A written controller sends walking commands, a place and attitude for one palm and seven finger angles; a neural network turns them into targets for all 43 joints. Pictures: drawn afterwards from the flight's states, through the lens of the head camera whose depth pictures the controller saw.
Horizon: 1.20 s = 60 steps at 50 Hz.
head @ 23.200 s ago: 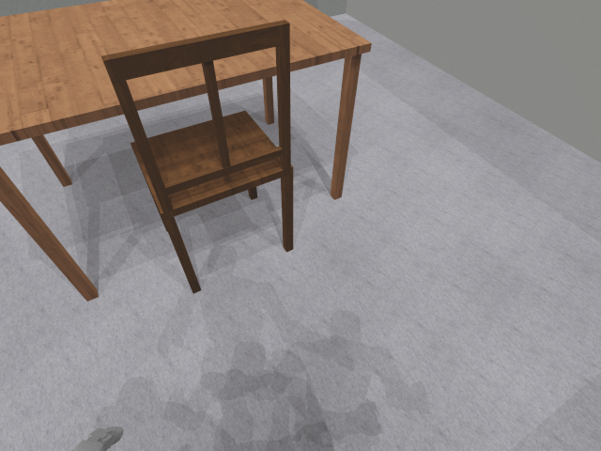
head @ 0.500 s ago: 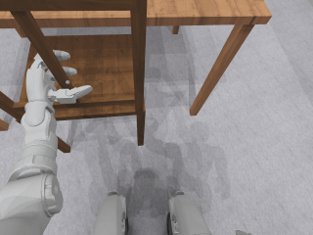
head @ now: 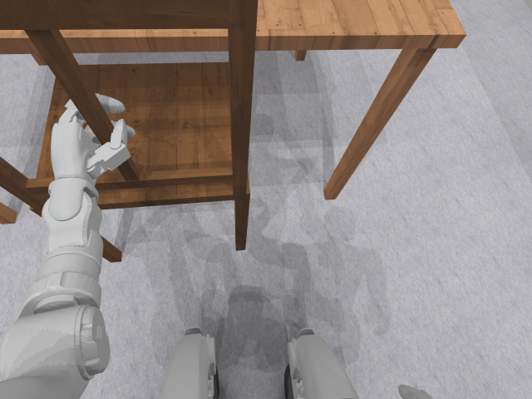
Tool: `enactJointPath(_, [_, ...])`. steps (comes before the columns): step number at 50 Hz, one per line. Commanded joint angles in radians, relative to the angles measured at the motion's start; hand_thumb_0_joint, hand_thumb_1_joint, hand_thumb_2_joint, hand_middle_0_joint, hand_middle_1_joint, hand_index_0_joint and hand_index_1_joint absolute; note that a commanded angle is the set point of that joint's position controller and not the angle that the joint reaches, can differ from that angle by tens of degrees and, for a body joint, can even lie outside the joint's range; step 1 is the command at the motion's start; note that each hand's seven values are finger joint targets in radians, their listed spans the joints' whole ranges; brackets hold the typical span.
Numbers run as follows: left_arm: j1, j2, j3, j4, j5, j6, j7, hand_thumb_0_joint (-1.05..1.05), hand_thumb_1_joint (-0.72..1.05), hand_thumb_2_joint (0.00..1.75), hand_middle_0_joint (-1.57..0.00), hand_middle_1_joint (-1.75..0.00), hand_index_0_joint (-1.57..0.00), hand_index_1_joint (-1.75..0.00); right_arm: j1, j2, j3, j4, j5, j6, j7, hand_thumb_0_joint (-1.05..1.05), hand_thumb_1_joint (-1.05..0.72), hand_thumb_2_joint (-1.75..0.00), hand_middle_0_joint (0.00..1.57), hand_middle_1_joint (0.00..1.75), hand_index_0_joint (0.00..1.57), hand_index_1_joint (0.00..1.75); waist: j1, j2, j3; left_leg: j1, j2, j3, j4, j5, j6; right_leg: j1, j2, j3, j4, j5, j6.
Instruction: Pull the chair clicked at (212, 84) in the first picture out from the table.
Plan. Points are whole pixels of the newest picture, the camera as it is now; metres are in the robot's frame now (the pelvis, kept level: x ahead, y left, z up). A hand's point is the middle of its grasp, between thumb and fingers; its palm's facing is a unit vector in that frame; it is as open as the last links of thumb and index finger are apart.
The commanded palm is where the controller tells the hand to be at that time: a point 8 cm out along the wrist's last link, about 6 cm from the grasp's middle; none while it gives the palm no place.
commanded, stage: hook a spindle and tug to test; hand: left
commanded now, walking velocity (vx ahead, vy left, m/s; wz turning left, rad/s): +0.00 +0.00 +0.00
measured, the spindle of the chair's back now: (100, 123) +0.50 +0.22 +0.05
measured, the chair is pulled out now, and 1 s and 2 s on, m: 0.00 0.07 0.20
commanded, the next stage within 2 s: step backward, pulling the chair out in 0.38 s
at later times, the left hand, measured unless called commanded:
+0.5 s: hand (123, 162) +0.45 +0.19 +0.03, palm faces +0.08 -1.00 -0.02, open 5.3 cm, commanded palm +0.42 +0.23 +0.03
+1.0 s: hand (140, 185) +0.40 +0.16 +0.04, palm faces +0.09 -0.99 -0.15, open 5.1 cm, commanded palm +0.38 +0.21 +0.05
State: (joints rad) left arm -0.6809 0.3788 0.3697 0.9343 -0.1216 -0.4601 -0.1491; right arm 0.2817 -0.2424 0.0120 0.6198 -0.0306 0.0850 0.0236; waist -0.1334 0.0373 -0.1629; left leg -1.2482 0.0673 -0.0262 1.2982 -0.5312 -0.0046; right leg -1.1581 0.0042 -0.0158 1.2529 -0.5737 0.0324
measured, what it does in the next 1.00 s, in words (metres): rises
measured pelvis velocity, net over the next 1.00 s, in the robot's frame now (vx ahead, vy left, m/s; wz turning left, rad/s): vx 0.00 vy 0.00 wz -0.01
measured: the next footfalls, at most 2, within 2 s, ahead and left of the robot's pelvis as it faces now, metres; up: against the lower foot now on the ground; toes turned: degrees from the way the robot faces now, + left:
none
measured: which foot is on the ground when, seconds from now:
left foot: down 0.00-1.00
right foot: down 0.00-1.00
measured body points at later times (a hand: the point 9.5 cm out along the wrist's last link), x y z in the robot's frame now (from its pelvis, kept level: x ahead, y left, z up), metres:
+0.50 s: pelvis +0.02 +0.00 +0.01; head +0.16 +0.02 +0.44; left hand +0.44 +0.24 +0.03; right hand +0.10 -0.26 -0.11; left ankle +0.03 +0.12 -0.62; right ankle +0.00 -0.14 -0.62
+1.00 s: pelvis +0.00 +0.00 +0.10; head +0.11 +0.01 +0.53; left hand +0.39 +0.21 +0.06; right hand +0.05 -0.27 -0.02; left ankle +0.03 +0.12 -0.62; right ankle +0.00 -0.14 -0.62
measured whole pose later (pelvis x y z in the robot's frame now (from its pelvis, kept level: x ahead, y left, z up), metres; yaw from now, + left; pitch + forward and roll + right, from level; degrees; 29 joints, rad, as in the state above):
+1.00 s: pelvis +0.00 +0.00 +0.10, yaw -1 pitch +12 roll -2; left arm -0.55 0.26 0.16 1.04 -0.07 -0.25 0.08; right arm 0.28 -0.26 -0.01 0.66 0.03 0.09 -0.09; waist -0.11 0.02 0.03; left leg -0.64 0.07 0.04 0.74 -0.30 0.00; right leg -0.57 0.00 0.00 0.67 -0.31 0.04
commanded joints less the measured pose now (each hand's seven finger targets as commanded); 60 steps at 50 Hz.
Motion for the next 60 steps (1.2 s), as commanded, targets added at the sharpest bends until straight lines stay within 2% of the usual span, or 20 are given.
enactJointPath(1, [-0.228, 0.151, -0.02, -0.227, 0.006, -0.076, -0.021, 0.0, 0.9, 0.9, -0.5, -1.45, -0.5, -1.45, 0.127, -0.168, -0.067, -0.066, 0.003, -0.012, -0.014, 0.0, -0.9, -0.9, 0.2, 0.3, 0.2, 0.3, 0.002, 0.082, -0.505, 0.525, -0.032, -0.013, -0.133, 0.452, 0.015, 0.156, 0.035, -0.04, -0.148, 0.385, -0.057])
enactJointPath(7, [-0.143, 0.129, -0.03, -0.304, -0.002, -0.076, -0.009, 0.0, 0.9, 0.9, -0.5, -1.45, -0.5, -1.45, 0.121, -0.165, -0.072, -0.078, 0.005, -0.014, -0.008, 0.0, -0.9, -0.9, 0.2, 0.3, 0.2, 0.3, 0.018, 0.094, -0.511, 0.551, -0.031, -0.01, -0.145, 0.494, 0.011, 0.183, 0.036, -0.041, -0.15, 0.419, -0.057])
enactJointPath(14, [-0.052, 0.113, -0.029, -0.339, -0.016, -0.07, -0.01, 0.0, 0.9, 0.9, -0.5, -1.45, -0.5, -1.45, 0.11, -0.156, -0.071, -0.088, 0.011, -0.022, -0.007, 0.0, -0.9, -0.9, 0.2, 0.3, 0.2, 0.3, 0.022, 0.046, -0.475, 0.503, -0.038, 0.005, -0.152, 0.5, 0.014, 0.245, 0.034, -0.034, -0.157, 0.472, -0.051])
enactJointPath(16, [-0.015, 0.105, -0.028, -0.376, -0.022, -0.076, -0.011, 0.0, 0.9, 0.9, -0.5, -1.45, -0.5, -1.45, 0.108, -0.155, -0.074, -0.092, 0.012, -0.028, -0.007, 0.0, -0.9, -0.9, 0.2, 0.3, 0.2, 0.3, 0.035, 0.075, -0.501, 0.548, -0.033, 0.002, -0.153, 0.545, 0.009, 0.236, 0.034, -0.036, -0.152, 0.483, -0.053])
enactJointPath(20, [-0.02, 0.073, -0.058, -0.387, -0.028, -0.073, -0.008, 0.0, 0.9, 0.9, -0.5, -1.45, -0.5, -1.45, 0.104, -0.154, -0.074, -0.089, 0.013, -0.035, -0.007, 0.0, -0.9, -0.9, 0.2, 0.3, 0.2, 0.3, 0.02, 0.075, -0.461, 0.553, -0.029, -0.004, -0.154, 0.552, 0.006, 0.208, 0.034, -0.041, -0.152, 0.471, -0.053])
enactJointPath(23, [-0.015, 0.1, -0.035, -0.405, -0.028, -0.08, -0.004, 0.0, 0.9, 0.9, -0.5, -1.45, -0.5, -1.45, 0.099, -0.155, -0.075, -0.088, 0.011, -0.041, -0.011, 0.0, -0.9, -0.9, 0.2, 0.3, 0.2, 0.3, 0.03, 0.079, -0.482, 0.55, -0.031, -0.002, -0.151, 0.559, 0.005, 0.228, 0.031, -0.037, -0.147, 0.49, -0.053])
enactJointPath(24, [-0.08, 0.052, -0.085, -0.442, -0.028, -0.084, -0.003, 0.0, 0.9, 0.9, -0.5, -1.45, -0.5, -1.45, 0.094, -0.148, -0.074, -0.086, 0.011, -0.045, -0.011, 0.0, -0.9, -0.9, 0.2, 0.3, 0.2, 0.3, 0.01, 0.086, -0.488, 0.568, -0.031, -0.001, -0.149, 0.556, 0.007, 0.22, 0.03, -0.035, -0.153, 0.491, -0.05])
enactJointPath(25, [-0.271, 0.378, 0.0, -0.535, 0.104, 0.039, 0.124, 0.0, 0.9, 0.9, -0.5, -1.45, -0.5, -1.45, 0.133, -0.153, -0.063, -0.164, 0.059, 0.013, -0.043, 0.0, -0.9, -0.9, 0.2, 0.3, 0.2, 0.3, 0.071, 0.198, -0.686, 0.894, -0.029, 0.034, -0.319, 0.518, 0.025, 0.516, -0.022, 0.03, -0.32, 0.548, -0.07])
enactJointPath(26, [-0.34, 0.317, -0.058, -0.624, 0.104, 0.09, 0.171, 0.0, 0.9, 0.9, -0.5, -1.45, -0.5, -1.45, 0.133, -0.137, -0.068, -0.167, 0.069, 0.016, -0.071, 0.0, -0.9, -0.9, 0.2, 0.3, 0.2, 0.3, 0.053, 0.238, -0.674, 0.961, -0.036, 0.028, -0.362, 0.566, 0.026, 0.571, -0.014, 0.025, -0.371, 0.677, -0.061])
enactJointPath(28, [-0.193, 0.223, -0.105, -0.522, 0.111, 0.173, 0.211, 0.0, 0.9, 0.9, -0.5, -1.45, -0.5, -1.45, 0.126, -0.131, -0.066, -0.155, 0.076, 0.016, -0.097, 0.0, -0.9, -0.9, 0.2, 0.3, 0.2, 0.3, 0.045, 0.189, -0.583, 0.942, -0.023, 0.009, -0.385, 0.654, 0.023, 0.575, -0.023, 0.021, -0.385, 0.762, -0.051])
enactJointPath(31, [-0.065, 0.105, -0.183, -0.239, 0.125, 0.272, 0.244, 0.0, 0.9, 0.9, -0.5, -1.45, -0.5, -1.45, 0.139, -0.139, -0.059, -0.112, 0.076, 0.041, -0.115, 0.0, -0.9, -0.9, 0.2, 0.3, 0.2, 0.3, 0.024, 0.014, -0.394, 0.842, 0.013, -0.014, -0.439, 0.717, 0.034, 0.618, -0.032, 0.008, -0.439, 0.793, -0.025])
enactJointPath(32, [-0.113, 0.114, -0.182, -0.204, 0.122, 0.274, 0.252, 0.0, 0.9, 0.9, -0.5, -1.45, -0.5, -1.45, 0.136, -0.146, -0.058, -0.1, 0.074, 0.044, -0.116, 0.0, -0.9, -0.9, 0.2, 0.3, 0.2, 0.3, 0.022, -0.011, -0.371, 0.825, 0.024, -0.018, -0.457, 0.723, 0.035, 0.646, -0.042, 0.012, -0.46, 0.808, -0.017])
enactJointPath(34, [-0.175, 0.118, -0.19, -0.116, 0.126, 0.264, 0.264, 0.0, 0.9, 0.9, -0.5, -1.45, -0.5, -1.45, 0.13, -0.151, -0.056, -0.081, 0.073, 0.043, -0.117, 0.0, -0.9, -0.9, 0.2, 0.3, 0.2, 0.3, 0.021, 0.011, -0.328, 0.837, 0.042, -0.024, -0.503, 0.726, 0.034, 0.671, -0.055, 0.019, -0.496, 0.797, -0.009])
enactJointPath(35, [-0.211, 0.148, -0.172, -0.107, 0.132, 0.25, 0.27, 0.0, 0.9, 0.9, -0.5, -1.45, -0.5, -1.45, 0.128, -0.156, -0.06, -0.073, 0.069, 0.04, -0.12, 0.0, -0.9, -0.9, 0.2, 0.3, 0.2, 0.3, 0.027, 0.038, -0.334, 0.871, 0.046, -0.023, -0.521, 0.762, 0.033, 0.681, -0.056, 0.02, -0.509, 0.801, -0.008])
enactJointPath(39, [-0.222, 0.091, -0.215, -0.042, 0.124, 0.205, 0.263, 0.0, 0.9, 0.9, -0.5, -1.45, -0.5, -1.45, 0.114, -0.148, -0.062, -0.039, 0.065, 0.021, -0.119, 0.0, -0.9, -0.9, 0.2, 0.3, 0.2, 0.3, 0.044, 0.214, -0.307, 0.983, 0.082, -0.06, -0.577, 0.879, 0.034, 0.649, -0.047, 0.017, -0.53, 0.668, -0.009])
enactJointPath(43, [-0.187, 0.062, -0.236, -0.047, 0.114, 0.183, 0.253, 0.0, 0.9, 0.9, -0.5, -1.45, -0.5, -1.45, 0.089, -0.148, -0.066, -0.029, 0.06, -0.003, -0.118, 0.0, -0.9, -0.9, 0.2, 0.3, 0.2, 0.3, 0.061, 0.281, -0.284, 1.035, 0.109, -0.1, -0.632, 0.9, 0.041, 0.644, -0.027, 0.012, -0.541, 0.505, -0.017])
enactJointPath(51, [-0.126, 0.078, -0.234, -0.096, 0.11, 0.174, 0.249, 0.0, 0.9, 0.9, -0.5, -1.45, -0.5, -1.45, 0.073, -0.148, -0.072, -0.017, 0.072, -0.024, -0.135, 0.0, -0.9, -0.9, 0.2, 0.3, 0.2, 0.3, 0.054, 0.089, -0.334, 0.984, 0.089, -0.041, -0.639, 0.803, 0.017, 0.814, -0.065, 0.036, -0.614, 0.809, -0.018])
enactJointPath(55, [-0.159, 0.105, -0.232, -0.087, 0.109, 0.168, 0.256, 0.0, 0.9, 0.9, -0.5, -1.45, -0.5, -1.45, 0.055, -0.154, -0.071, -0.005, 0.077, -0.038, -0.146, 0.0, -0.9, -0.9, 0.2, 0.3, 0.2, 0.3, 0.053, 0.077, -0.31, 0.952, 0.075, -0.024, -0.674, 0.651, 0.017, 0.83, -0.082, 0.046, -0.647, 0.739, -0.013])
enactJointPath(59, [-0.191, 0.08, -0.263, -0.058, 0.099, 0.162, 0.265, 0.0, 0.9, 0.9, -0.5, -1.45, -0.5, -1.45, 0.034, -0.146, -0.063, 0.013, 0.086, -0.062, -0.149, 0.0, -0.9, -0.9, 0.2, 0.3, 0.2, 0.3, 0.056, 0.058, -0.267, 0.925, 0.063, -0.024, -0.706, 0.481, 0.024, 0.82, -0.088, 0.055, -0.689, 0.546, -0.008])
enactJointPath(60, [-0.194, 0.111, -0.243, -0.049, 0.1, 0.162, 0.271, 0.0, 0.9, 0.9, -0.5, -1.45, -0.5, -1.45, 0.034, -0.157, -0.066, 0.018, 0.088, -0.066, -0.154, 0.0, -0.9, -0.9, 0.2, 0.3, 0.2, 0.3, 0.058, 0.058, -0.252, 0.924, 0.059, -0.022, -0.712, 0.442, 0.024, 0.814, -0.091, 0.061, -0.704, 0.503, -0.01])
